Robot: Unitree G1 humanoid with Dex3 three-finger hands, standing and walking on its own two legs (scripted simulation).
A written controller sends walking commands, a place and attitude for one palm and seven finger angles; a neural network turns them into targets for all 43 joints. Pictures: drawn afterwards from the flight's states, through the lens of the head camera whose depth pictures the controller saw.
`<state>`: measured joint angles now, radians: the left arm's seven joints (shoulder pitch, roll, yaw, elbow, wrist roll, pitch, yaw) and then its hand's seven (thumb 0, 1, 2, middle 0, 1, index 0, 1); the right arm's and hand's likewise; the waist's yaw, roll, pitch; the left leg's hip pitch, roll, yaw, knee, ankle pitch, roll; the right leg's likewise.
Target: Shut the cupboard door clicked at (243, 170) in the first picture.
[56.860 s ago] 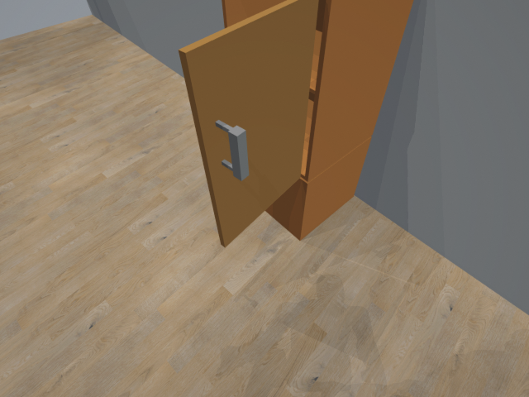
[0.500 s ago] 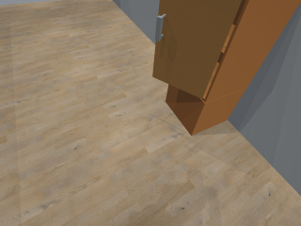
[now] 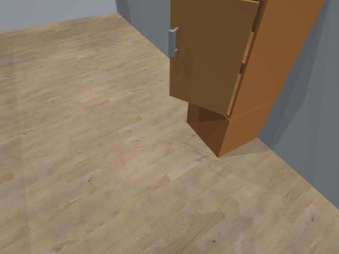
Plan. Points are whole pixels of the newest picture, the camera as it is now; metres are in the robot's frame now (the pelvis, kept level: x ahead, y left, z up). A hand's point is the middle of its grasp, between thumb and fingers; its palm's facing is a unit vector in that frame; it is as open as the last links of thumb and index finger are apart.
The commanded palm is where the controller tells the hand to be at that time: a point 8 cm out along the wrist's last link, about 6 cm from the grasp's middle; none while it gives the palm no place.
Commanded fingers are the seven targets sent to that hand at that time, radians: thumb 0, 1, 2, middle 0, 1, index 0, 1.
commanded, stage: let the arm hang, fingers relaxed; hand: left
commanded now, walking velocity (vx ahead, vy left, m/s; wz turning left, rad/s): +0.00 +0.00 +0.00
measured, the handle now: (174, 41) +1.06 +0.03 +0.02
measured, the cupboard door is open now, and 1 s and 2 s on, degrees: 31 31 31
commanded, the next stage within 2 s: look to check the result in 0.18 s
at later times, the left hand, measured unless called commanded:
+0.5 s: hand out of the picture +0.01 +0.20 -0.17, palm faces +0.02 -0.97 -0.24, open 7.4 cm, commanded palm none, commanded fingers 0.00 0.90 0.90 -0.20 -0.30 -0.20 -0.30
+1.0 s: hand out of the picture +0.08 +0.21 -0.16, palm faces +0.03 -0.96 -0.28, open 7.4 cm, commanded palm none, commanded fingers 0.00 0.90 0.90 -0.20 -0.30 -0.20 -0.30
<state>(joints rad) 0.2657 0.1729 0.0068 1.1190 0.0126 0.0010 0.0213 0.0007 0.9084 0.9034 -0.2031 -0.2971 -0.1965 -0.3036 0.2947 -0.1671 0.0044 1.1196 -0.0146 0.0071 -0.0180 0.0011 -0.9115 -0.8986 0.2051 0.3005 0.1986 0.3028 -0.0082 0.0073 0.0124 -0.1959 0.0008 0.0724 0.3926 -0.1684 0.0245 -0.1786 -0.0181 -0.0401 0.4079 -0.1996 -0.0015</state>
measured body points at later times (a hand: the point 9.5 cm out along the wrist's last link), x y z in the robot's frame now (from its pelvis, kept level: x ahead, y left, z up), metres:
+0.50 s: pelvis +0.02 +0.00 +0.00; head +0.03 +0.00 +0.45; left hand +0.01 +0.25 -0.15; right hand +0.03 -0.24 -0.16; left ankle +0.03 +0.10 -0.74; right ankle +0.01 -0.12 -0.74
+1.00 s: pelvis +0.03 -0.01 +0.00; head +0.05 -0.01 +0.45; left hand +0.08 +0.26 -0.14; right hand +0.08 -0.27 -0.15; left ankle +0.03 +0.10 -0.74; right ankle +0.01 -0.12 -0.74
